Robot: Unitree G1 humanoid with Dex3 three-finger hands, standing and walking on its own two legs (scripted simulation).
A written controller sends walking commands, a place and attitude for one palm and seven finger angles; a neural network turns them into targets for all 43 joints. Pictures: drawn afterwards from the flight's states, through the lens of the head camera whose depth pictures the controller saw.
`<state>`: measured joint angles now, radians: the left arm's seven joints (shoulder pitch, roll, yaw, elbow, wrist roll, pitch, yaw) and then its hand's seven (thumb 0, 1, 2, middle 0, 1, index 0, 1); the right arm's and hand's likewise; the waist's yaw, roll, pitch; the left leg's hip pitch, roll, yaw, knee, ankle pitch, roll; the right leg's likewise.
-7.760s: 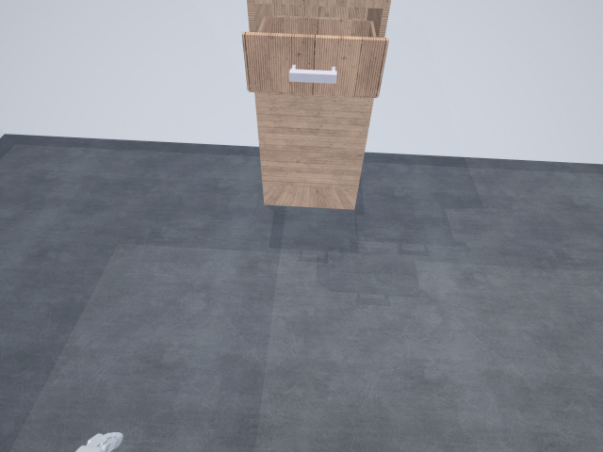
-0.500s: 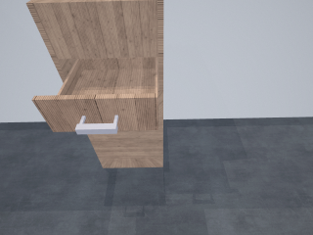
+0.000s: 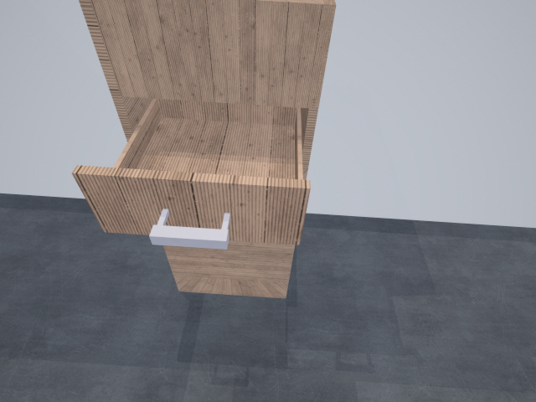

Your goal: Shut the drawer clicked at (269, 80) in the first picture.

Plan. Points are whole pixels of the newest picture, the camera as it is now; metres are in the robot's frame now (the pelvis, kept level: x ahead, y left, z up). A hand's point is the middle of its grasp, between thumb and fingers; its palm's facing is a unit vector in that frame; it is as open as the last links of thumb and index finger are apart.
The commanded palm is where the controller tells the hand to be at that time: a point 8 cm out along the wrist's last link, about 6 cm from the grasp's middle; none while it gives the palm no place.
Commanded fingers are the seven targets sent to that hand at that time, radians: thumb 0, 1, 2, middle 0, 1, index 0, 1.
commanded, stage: come to a stop and stand still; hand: left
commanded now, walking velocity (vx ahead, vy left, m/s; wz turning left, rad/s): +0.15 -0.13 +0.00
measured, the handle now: (193, 226) +0.39 +0.16 +0.03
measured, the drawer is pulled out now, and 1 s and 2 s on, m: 0.24 0.24 0.24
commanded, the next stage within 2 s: look again from close up in 0.98 s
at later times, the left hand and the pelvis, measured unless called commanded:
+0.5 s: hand out of the picture +0.09 +0.15 -0.15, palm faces -0.01 -0.96 -0.27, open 7.3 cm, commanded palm none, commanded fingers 0.00 0.90 0.90 -0.20 -0.30 -0.20 -0.30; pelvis +0.03 -0.03 +0.00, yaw -1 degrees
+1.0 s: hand out of the picture -0.02 +0.16 -0.16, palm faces +0.06 -0.98 -0.21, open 7.3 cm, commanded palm none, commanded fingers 0.00 0.90 0.90 -0.20 -0.30 -0.20 -0.30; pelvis -0.01 -0.02 +0.01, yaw -1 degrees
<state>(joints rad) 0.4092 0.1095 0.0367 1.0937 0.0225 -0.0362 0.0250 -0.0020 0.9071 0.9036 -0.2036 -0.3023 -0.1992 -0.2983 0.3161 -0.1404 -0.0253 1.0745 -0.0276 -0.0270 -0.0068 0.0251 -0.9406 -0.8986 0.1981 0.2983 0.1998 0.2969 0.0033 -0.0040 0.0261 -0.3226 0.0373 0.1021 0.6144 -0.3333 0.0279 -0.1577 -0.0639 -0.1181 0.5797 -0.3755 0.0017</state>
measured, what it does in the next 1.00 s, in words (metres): steps on the spot: right foot, then left foot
